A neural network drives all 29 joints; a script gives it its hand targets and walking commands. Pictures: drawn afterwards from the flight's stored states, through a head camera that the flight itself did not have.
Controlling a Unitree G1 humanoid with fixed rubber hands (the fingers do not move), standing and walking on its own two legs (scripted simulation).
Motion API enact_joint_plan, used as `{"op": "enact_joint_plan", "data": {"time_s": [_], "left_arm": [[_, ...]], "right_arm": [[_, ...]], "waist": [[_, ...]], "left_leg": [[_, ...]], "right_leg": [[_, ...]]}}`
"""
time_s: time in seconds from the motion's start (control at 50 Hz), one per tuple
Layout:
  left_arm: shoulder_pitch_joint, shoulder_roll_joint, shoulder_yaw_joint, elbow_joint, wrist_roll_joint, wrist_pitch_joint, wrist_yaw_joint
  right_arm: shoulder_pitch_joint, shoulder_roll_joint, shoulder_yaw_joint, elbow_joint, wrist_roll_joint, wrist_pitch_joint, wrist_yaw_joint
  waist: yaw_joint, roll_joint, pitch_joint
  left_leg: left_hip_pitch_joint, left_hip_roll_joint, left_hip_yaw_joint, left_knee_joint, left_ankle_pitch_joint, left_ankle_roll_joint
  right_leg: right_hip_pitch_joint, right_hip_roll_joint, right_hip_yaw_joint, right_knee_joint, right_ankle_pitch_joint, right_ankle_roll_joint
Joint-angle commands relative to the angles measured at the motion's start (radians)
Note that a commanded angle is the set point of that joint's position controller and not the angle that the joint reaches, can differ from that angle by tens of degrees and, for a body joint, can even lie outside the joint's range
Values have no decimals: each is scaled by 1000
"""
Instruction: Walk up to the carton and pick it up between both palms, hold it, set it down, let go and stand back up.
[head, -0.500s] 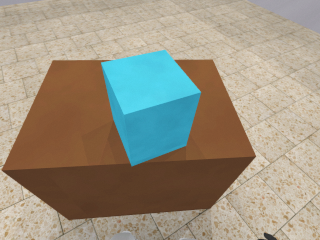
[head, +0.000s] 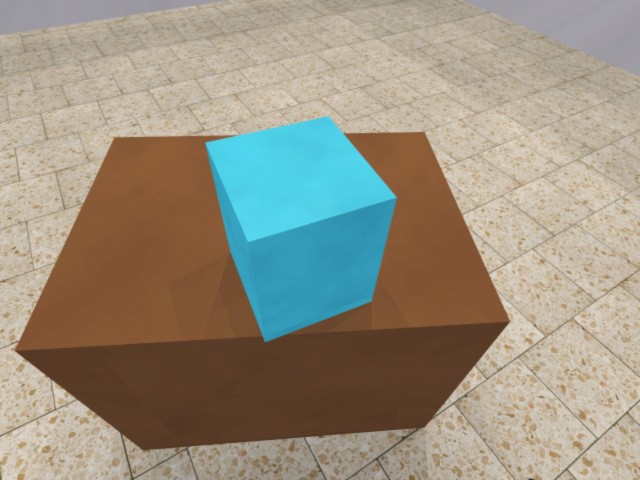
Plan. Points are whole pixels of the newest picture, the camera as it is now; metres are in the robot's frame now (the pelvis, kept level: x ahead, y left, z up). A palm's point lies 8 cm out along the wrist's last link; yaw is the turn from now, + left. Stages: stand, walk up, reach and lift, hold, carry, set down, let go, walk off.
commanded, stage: walk up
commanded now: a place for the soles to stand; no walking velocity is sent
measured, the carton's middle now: (296, 229) +0.50 +0.05 +0.01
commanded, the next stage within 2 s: none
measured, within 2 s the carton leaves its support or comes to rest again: neither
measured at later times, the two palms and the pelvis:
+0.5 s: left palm out of the picture +0.06 +0.32 -0.11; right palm out of the picture +0.08 -0.29 -0.11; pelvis +0.03 +0.01 +0.00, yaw +1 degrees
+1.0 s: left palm out of the picture +0.07 +0.31 -0.10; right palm out of the picture +0.11 -0.29 -0.12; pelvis +0.03 +0.00 +0.00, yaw +1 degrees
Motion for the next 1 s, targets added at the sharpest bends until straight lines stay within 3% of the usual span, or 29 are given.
{"op": "enact_joint_plan", "data": {"time_s": [0.0,0.06,0.1,0.12,0.16,0.22,0.26,0.3,0.36,0.38,0.4,0.44,0.46,0.5,0.54,0.62,0.66,0.68,0.7,0.74,0.76,0.8,0.84,0.86,0.88,0.9,0.92,0.96,0.98], "left_arm": [[-85,238,27,-69,-11,-40,22],[-99,245,28,-66,-6,-31,18],[-91,233,18,-64,-13,-33,17],[-21,275,39,-58,5,-50,21],[-21,295,51,-44,16,-51,24],[5,291,55,-34,24,-60,25],[-8,328,59,-38,21,-61,30],[-16,294,48,-41,11,-60,31],[-47,229,30,-54,-2,-52,21],[-29,228,36,-57,-7,-54,25],[7,222,24,-38,-5,-60,31],[22,249,31,-42,-7,-72,33],[43,250,31,-35,-9,-78,30],[117,282,41,-21,0,-86,38],[111,347,57,-22,3,-81,43],[39,323,49,-59,-6,-79,56],[-30,291,41,-86,-11,-72,52],[-33,252,27,-87,-14,-68,50],[-19,236,21,-103,-11,-63,48],[-25,237,23,-110,-11,-56,44],[-10,251,25,-124,-2,-56,44],[49,248,38,-91,-3,-61,33],[150,230,44,-54,4,-77,33],[207,258,44,-34,20,-87,40],[211,338,69,-43,29,-94,47],[167,398,77,-46,17,-94,54],[109,427,92,-72,24,-88,57],[61,379,77,-98,9,-87,57],[42,338,76,-82,17,-88,62]], "right_arm": [[-48,-217,-20,-9,-2,-30,-14],[-69,-205,-15,-19,-2,-29,-12],[-86,-207,-16,-13,-3,-27,-17],[-25,-250,-43,-29,-26,-18,-4],[-8,-233,-46,-19,-49,-6,11],[-34,-208,-51,-50,-50,-11,18],[23,-205,-53,-44,-42,-17,18],[53,-224,-53,-44,-54,-27,15],[91,-277,-56,-38,-40,-37,12],[86,-278,-49,-46,-50,-39,10],[77,-285,-61,-57,-42,-39,13],[70,-274,-52,-86,-36,-37,11],[74,-249,-39,-72,-31,-39,8],[36,-233,-38,-105,-15,-36,4],[52,-210,-31,-102,-13,-35,-3],[89,-190,-35,-94,-31,-43,-2],[148,-266,-66,-64,-29,-45,-2],[167,-272,-64,-46,-29,-46,-2],[178,-277,-65,-41,-23,-49,2],[148,-285,-58,-56,-38,-45,-2],[145,-297,-74,-57,-35,-42,3],[87,-295,-74,-79,-45,-38,0],[-28,-255,-54,-122,-33,-26,6],[-34,-224,-47,-132,-23,-21,11],[-62,-184,-41,-148,-12,-17,15],[-63,-190,-36,-145,-27,-8,3],[-9,-222,-41,-140,-42,-8,-1],[53,-228,-55,-112,-33,-8,2],[9,-219,-54,-103,-29,-10,3]], "waist": [[-36,60,-203],[-28,-14,-153],[-24,21,-103],[-30,66,-133],[-31,59,-82],[-10,40,-32],[-33,-82,-81],[-24,23,-127],[-43,136,-139],[-47,197,-124],[-16,170,-117],[-18,92,-128],[10,123,-175],[35,4,-249],[32,-12,-222],[-24,3,-194],[-58,3,-209],[-78,156,-202],[-69,181,-206],[-61,146,-125],[-80,197,-111],[-32,206,-60],[45,113,-43],[55,62,-87],[56,-161,-67],[42,-92,-46],[35,-125,-76],[-7,-141,-41],[-1,-85,-31]], "left_leg": [[250,96,-164,-224,101,46],[159,124,-198,-258,18,63],[171,107,-175,-256,-13,51],[157,56,-150,-229,-241,66],[71,22,-152,-226,-366,40],[35,25,-144,-191,-279,45],[61,10,-152,-156,-235,61],[111,27,-172,-190,-201,70],[188,160,-371,-401,-362,132],[244,196,-412,-417,-261,165],[227,243,-441,-415,-185,203],[189,230,-386,-328,29,197],[165,164,-280,-280,167,139],[96,77,-155,-94,306,79],[-15,29,-94,0,167,32],[71,49,-118,-41,317,63],[207,87,-190,-110,335,116],[258,158,-274,-207,319,171],[302,217,-354,-255,286,225],[208,300,-440,-351,160,270],[199,306,-465,-390,69,275],[72,259,-408,-414,-110,229],[-22,200,-306,-279,-57,183],[-85,115,-215,-125,5,114],[-207,-28,-66,156,-29,26],[-241,-50,-93,227,-290,0],[-255,-27,-113,298,-312,6],[-207,-5,-138,252,-279,12],[-213,0,-128,268,-254,27]], "right_leg": [[-24,-125,161,-242,188,-79],[-21,-109,119,-247,100,-76],[-77,-112,157,-266,130,-91],[-61,-128,176,-303,-84,-105],[-68,-138,236,-342,-376,-122],[-72,-159,272,-376,-364,-127],[-29,-179,271,-377,-369,-136],[-33,-191,248,-284,-190,-127],[-99,-41,-28,-92,-118,-55],[-158,-14,-92,-33,-126,-42],[-141,-25,-107,-21,-145,-35],[-33,-62,-73,-108,-1,-50],[71,-69,-54,-182,68,-51],[211,-147,131,-224,275,-103],[264,-259,304,-221,387,-190],[138,-241,217,-107,474,-192],[-1,-162,103,-55,304,-124],[-70,-81,10,54,196,-78],[-130,-23,-73,127,13,-45],[-147,-18,-116,156,-262,-46],[-210,-38,-95,235,-293,-62],[-106,-70,-124,106,-205,-54],[83,-69,-111,-176,-66,-62],[177,-78,-10,-287,-22,-75],[209,-247,371,-439,-26,-141],[175,-376,564,-442,142,-240],[175,-411,540,-410,142,-297],[185,-345,415,-345,317,-259],[179,-345,378,-341,366,-260]]}}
